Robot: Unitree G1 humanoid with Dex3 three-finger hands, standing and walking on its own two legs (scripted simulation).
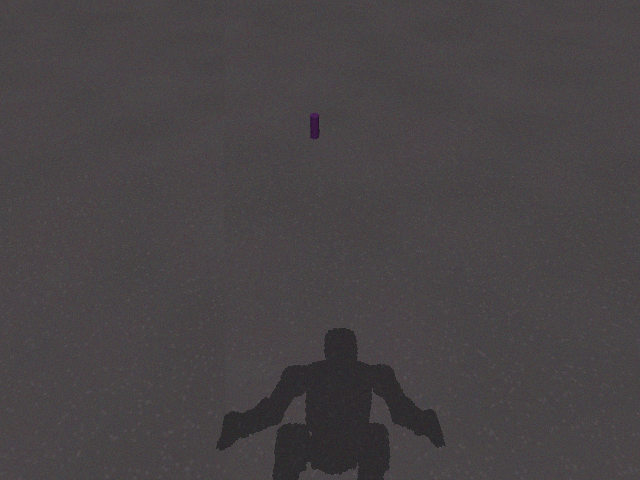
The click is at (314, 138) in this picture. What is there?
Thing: slim round
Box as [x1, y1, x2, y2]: [310, 113, 318, 138]
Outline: 312,113 310,114 310,136 312,138 317,138 318,114
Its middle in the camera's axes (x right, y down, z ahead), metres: -0.02 -0.61 +2.10
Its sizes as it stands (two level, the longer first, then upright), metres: 0.047 0.047 0.132
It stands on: the floor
